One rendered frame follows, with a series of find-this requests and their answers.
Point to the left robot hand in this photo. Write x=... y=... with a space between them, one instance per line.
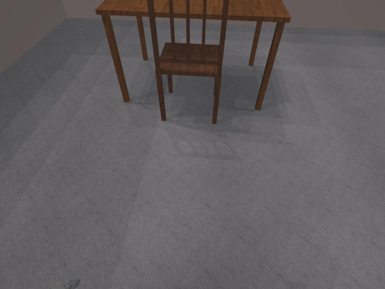
x=65 y=283

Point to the chair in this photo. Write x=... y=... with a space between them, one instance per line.
x=187 y=58

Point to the table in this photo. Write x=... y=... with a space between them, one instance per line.
x=246 y=10

